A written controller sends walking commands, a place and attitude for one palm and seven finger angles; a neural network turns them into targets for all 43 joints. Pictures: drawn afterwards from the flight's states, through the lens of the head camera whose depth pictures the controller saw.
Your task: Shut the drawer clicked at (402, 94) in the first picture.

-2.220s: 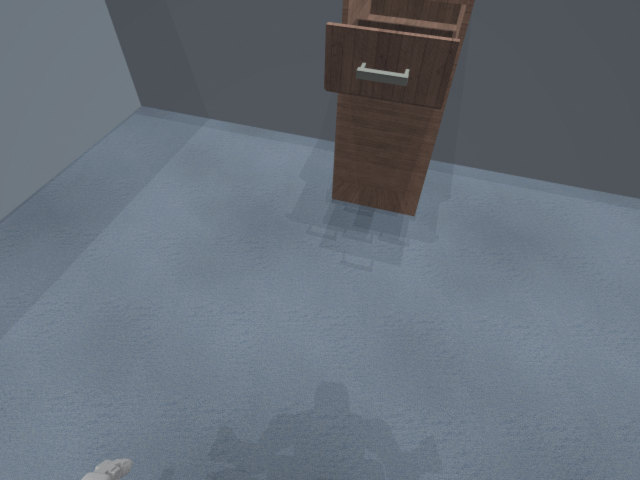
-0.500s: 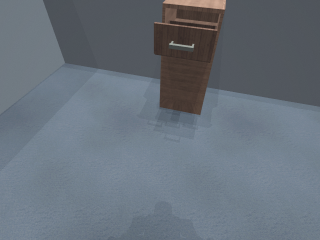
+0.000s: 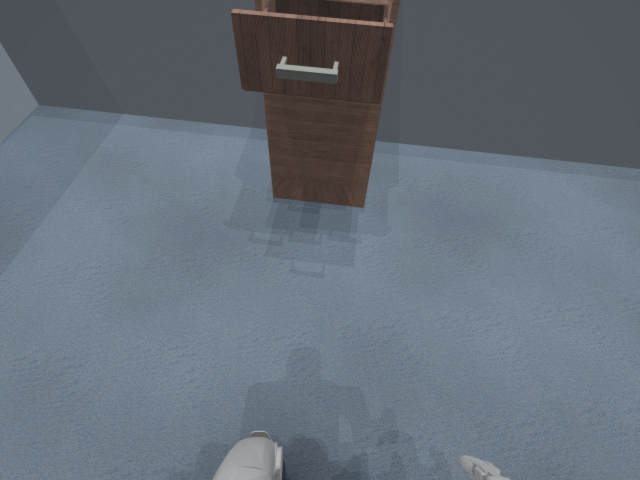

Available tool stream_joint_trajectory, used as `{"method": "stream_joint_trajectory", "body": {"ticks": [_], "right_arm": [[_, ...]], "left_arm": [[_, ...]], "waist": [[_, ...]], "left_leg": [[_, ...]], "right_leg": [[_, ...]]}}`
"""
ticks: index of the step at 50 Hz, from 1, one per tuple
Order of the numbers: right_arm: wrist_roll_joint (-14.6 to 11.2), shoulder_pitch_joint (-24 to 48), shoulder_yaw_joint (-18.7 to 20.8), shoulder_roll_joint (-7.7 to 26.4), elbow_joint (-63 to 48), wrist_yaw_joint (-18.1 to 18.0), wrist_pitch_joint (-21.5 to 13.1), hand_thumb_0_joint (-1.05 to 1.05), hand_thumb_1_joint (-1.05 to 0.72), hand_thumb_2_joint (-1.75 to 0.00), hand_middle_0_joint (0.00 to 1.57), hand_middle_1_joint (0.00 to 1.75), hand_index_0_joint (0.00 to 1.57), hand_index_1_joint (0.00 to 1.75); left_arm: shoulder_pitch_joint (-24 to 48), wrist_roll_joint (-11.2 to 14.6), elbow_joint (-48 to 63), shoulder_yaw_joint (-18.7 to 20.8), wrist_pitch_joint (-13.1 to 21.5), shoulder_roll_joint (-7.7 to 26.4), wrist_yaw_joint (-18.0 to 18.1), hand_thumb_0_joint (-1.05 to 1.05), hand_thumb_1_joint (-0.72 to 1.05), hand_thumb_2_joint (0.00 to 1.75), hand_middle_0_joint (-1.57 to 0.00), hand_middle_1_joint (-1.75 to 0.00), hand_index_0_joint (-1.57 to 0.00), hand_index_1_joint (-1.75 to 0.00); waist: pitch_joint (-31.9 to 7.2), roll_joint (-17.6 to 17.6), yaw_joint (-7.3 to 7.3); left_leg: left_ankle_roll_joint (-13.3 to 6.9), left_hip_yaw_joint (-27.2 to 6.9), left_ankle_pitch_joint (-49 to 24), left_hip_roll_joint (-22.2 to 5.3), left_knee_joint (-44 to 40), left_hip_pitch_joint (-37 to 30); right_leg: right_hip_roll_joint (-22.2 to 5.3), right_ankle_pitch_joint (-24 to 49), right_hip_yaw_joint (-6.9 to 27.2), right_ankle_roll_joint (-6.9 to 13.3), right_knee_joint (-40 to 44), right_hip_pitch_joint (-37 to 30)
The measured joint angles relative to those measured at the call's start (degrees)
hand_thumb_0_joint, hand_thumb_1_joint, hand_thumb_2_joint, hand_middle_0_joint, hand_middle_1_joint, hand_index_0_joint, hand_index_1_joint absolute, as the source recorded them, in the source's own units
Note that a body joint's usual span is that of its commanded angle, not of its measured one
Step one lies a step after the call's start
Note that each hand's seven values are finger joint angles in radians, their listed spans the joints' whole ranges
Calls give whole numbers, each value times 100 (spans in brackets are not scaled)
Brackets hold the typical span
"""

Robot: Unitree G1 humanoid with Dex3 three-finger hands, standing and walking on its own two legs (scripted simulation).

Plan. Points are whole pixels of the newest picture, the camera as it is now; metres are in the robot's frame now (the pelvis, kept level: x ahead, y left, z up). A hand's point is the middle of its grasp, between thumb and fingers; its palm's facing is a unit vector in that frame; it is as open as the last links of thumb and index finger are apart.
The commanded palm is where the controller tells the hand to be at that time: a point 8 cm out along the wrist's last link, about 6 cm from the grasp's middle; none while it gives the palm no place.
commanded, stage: walk to a spot facing it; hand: left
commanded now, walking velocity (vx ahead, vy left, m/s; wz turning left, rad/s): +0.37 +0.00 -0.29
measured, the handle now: (308, 68) +0.92 +0.13 +0.02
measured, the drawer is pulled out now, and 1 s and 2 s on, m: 0.29 0.29 0.29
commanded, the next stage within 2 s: turn to face it in 0.48 s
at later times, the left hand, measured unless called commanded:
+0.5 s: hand (253, 317) +0.38 +0.16 -0.15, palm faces -0.28 -0.94 -0.18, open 7.4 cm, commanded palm none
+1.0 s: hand (294, 282) +0.47 +0.10 -0.17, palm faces -0.14 -0.98 -0.14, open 7.3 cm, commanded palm none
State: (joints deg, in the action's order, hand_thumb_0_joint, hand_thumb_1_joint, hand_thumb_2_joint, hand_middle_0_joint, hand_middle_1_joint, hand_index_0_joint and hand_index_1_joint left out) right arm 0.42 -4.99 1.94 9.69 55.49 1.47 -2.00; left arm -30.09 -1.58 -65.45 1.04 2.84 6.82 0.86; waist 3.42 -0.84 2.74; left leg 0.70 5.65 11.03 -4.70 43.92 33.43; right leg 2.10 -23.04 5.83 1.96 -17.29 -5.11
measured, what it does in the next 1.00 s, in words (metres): walks ahead: left foot, then right foot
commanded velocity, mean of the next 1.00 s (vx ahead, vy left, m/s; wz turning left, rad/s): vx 0.16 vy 0.00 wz -0.10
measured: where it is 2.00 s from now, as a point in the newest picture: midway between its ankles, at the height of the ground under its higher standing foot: (346, 409)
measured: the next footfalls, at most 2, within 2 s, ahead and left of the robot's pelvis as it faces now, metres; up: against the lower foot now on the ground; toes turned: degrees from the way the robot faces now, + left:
left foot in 0.06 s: +0.18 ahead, +0.12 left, +0.00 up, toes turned +5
right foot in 0.60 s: +0.37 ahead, -0.16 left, +0.00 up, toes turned -25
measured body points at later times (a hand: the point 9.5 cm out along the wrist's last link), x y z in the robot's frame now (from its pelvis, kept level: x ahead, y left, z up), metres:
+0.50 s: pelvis +0.21 +0.01 +0.00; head +0.24 +0.00 +0.45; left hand +0.39 +0.21 -0.13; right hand +0.09 -0.21 -0.14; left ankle +0.14 +0.12 -0.73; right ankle +0.32 -0.15 -0.69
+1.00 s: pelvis +0.35 -0.05 +0.00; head +0.36 -0.02 +0.45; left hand +0.48 +0.15 -0.16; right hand +0.32 -0.28 -0.15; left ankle +0.39 +0.04 -0.73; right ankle +0.34 -0.15 -0.73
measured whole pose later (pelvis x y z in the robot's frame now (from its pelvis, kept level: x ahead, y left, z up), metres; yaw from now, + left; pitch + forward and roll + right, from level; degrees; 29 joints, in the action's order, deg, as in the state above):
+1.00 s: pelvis +0.35 -0.05 +0.00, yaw -10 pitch -1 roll -3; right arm 1.1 -16.1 1.5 8.5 60.1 -0.8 1.1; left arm -9.6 -1.1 -56.4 2.3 0.0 9.3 1.3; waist 0.8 -0.4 -1.2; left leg 1.9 5.9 17.4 -5.5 38.9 19.4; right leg -1.7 -16.7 -15.6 2.1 -31.2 13.0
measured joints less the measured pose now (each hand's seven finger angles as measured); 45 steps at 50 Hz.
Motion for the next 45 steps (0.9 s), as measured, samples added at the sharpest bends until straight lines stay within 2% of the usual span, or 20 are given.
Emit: {"method": "stream_joint_trajectory", "body": {"ticks": [2, 3, 5, 7, 8, 10, 14, 18, 21, 24, 27, 29, 30, 31, 33, 35, 37, 40, 45], "right_arm": [[15, 87, -38, -64, -84, -20, -107, 1, -91, -90, 20, 30, 20, 30], [39, 85, -62, -75, -121, -41, -180, 0, -91, -90, 20, 30, 20, 30], [80, 74, -74, -170, -124, -99, -268, 0, -91, -90, 20, 30, 20, 30], [78, -68, -95, -226, -68, -128, -264, 0, -91, -90, 20, 30, 20, 30], [79, -176, -92, -246, -19, -153, -259, 0, -91, -90, 20, 30, 20, 30], [84, -435, -85, -277, 115, -201, -275, 0, -91, -90, 20, 30, 20, 30], [44, -914, 77, -90, 327, -313, -330, -2, -96, -90, 21, 30, 20, 30], [53, -1339, 96, 62, 530, -298, -289, -1, -95, -90, 20, 30, 20, 30], [65, -1578, 87, 105, 603, -282, -265, -1, -94, -90, 20, 30, 20, 30], [92, -1751, 66, 102, 630, -264, -234, 0, -93, -90, 20, 30, 20, 30], [112, -1908, 50, 77, 644, -247, -179, 0, -92, -90, 20, 30, 20, 30], [101, -2034, 30, 53, 656, -231, -125, 0, -92, -90, 20, 30, 20, 30], [77, -2097, 13, 15, 666, -205, -84, 0, -92, -90, 20, 30, 20, 30], [46, -2054, -5, -6, 686, -192, -22, 0, -91, -90, 20, 30, 20, 30], [-6, -1843, -14, -12, 698, -215, 82, 1, -91, -90, 20, 30, 20, 30], [-6, -1620, -4, -11, 659, -238, 128, 1, -91, -90, 20, 30, 20, 30], [23, -1412, -10, -17, 574, -262, 157, 1, -91, -90, 20, 30, 20, 30], [40, -1213, -34, -66, 442, -288, 173, 0, -91, -90, 20, 30, 20, 30], [63, -1104, -59, -161, 445, -291, 265, 0, -93, -90, 20, 30, 20, 30]], "left_arm": [[-14, 14, -23, 47, 10, 67, 9, 0, 90, 90, -21, -30, -20, -30], [-46, 32, -30, 76, 12, 85, 9, 0, 90, 90, -21, -30, -20, -30], [139, 82, -27, 139, -59, 200, -10, 0, 90, 90, -21, -30, -20, -30], [400, 73, 75, 182, -110, 319, -8, 0, 90, 90, -21, -30, -20, -30], [551, 52, 148, 211, -126, 371, -22, 0, 90, 90, -21, -30, -20, -30], [874, 6, 343, 266, -156, 470, -67, 0, 91, 90, -20, -30, -20, -30], [1393, -44, 788, 358, -245, 557, -138, 0, 91, 90, -20, -30, -19, -30], [1817, -61, 1069, 398, -349, 555, -236, 0, 91, 90, -20, -30, -19, -30], [2076, -59, 1175, 370, -405, 529, -303, 0, 91, 90, -20, -30, -19, -30], [2297, -45, 1231, 334, -439, 504, -343, 0, 91, 90, -20, -30, -19, -30], [2464, -37, 1283, 294, -428, 485, -368, 0, 91, 90, -20, -30, -19, -30], [2520, -41, 1336, 256, -339, 488, -383, 0, 91, 90, -20, -30, -19, -30], [2528, -49, 1367, 237, -252, 521, -379, 0, 91, 90, -20, -30, -19, -30], [2554, -29, 1376, 236, -162, 526, -344, 0, 91, 90, -20, -30, -19, -30], [2573, 42, 1340, 199, -90, 482, -250, 0, 91, 90, -20, -30, -20, -30], [2508, 76, 1247, 144, -98, 415, -171, 0, 91, 90, -20, -30, -20, -30], [2418, 75, 1123, 98, -115, 335, -96, 0, 91, 90, -20, -30, -20, -30], [2316, 88, 993, 104, -116, 246, 5, -1, 92, 90, -21, -30, -20, -30], [2247, 42, 922, 81, -197, 236, 21, -2, 93, 90, -21, -30, -20, -30]], "waist": [[4, -63, 4], [-30, -41, -12], [2, -177, -41], [2, -252, -31], [-18, -260, -42], [-48, -261, -78], [-182, -269, -139], [-227, -234, -215], [-138, -163, -332], [13, -87, -487], [147, -1, -628], [214, 67, -664], [221, 31, -656], [269, 23, -637], [399, 68, -658], [387, 117, -666], [299, 158, -694], [120, 182, -713], [-161, 162, -579]], "left_leg": [[-95, 57, -170, 141, -618, -394], [-172, 53, -236, 153, -844, -645], [-316, 203, 154, 186, -442, -702], [-377, 374, 448, 184, -451, -1002], [-359, 436, 467, 183, -599, -1188], [-350, 522, 431, 204, -969, -1561], [-356, 753, 404, 253, -1623, -2170], [-297, 973, 493, 273, -2051, -2675], [-206, 1130, 638, 231, -2218, -3015], [-68, 1309, 875, 132, -2219, -3302], [126, 1492, 1238, -50, -1993, -3501], [240, 1558, 1597, -291, -1410, -3471], [243, 1518, 1735, -439, -718, -3251], [245, 1209, 1878, -510, 308, -2848], [162, 417, 1913, -398, 2064, -2034], [120, 36, 1612, -318, 2862, -1395], [120, -141, 1281, -307, 2899, -916], [147, -251, 1012, -288, 2190, -546], [176, -161, 922, -216, 822, -705]], "right_leg": [[-43, -345, 66, -45, -376, -40], [-7, -575, 70, -37, -922, 103], [-28, -681, -4, 45, -2974, 875], [-70, -434, -182, 96, -4701, 1713], [-135, -202, -327, 90, -5213, 2100], [-298, 190, -565, 57, -5625, 2755], [-590, 758, -708, -75, -5344, 3731], [-821, 1328, -772, -215, -4593, 4191], [-905, 1544, -892, -250, -3695, 4166], [-857, 1494, -1041, -194, -2847, 3960], [-682, 1219, -1212, -47, -2271, 3650], [-485, 1139, -1365, 95, -1848, 3261], [-453, 1555, -1397, 209, -1681, 3119], [-414, 1606, -1393, 283, -1918, 3191], [-318, 1214, -1401, 341, -2137, 3075], [-228, 1060, -1407, 328, -1916, 2811], [-177, 1148, -1441, 257, -1560, 2548], [-171, 1215, -1553, 273, -1155, 2241], [-232, 1049, -1851, 193, -981, 1902]]}}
